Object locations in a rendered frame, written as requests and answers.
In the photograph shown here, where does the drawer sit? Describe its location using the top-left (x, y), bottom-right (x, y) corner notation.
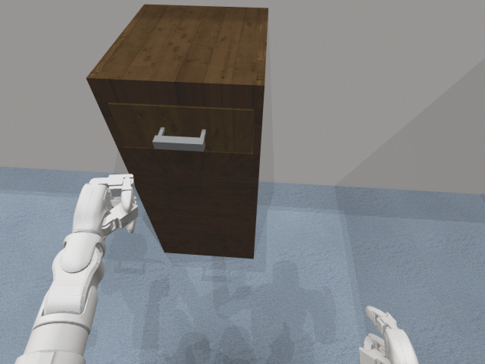
top-left (108, 102), bottom-right (255, 153)

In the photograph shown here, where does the cabinet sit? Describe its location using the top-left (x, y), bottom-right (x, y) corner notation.
top-left (86, 5), bottom-right (268, 259)

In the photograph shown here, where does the robot right hand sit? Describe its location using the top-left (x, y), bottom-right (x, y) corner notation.
top-left (359, 306), bottom-right (418, 364)

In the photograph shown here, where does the robot left forearm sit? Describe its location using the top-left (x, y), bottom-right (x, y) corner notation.
top-left (15, 232), bottom-right (106, 364)

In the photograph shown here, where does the handle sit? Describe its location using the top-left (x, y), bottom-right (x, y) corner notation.
top-left (152, 127), bottom-right (206, 152)

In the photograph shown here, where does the robot left hand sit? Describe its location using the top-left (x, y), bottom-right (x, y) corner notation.
top-left (72, 174), bottom-right (139, 241)

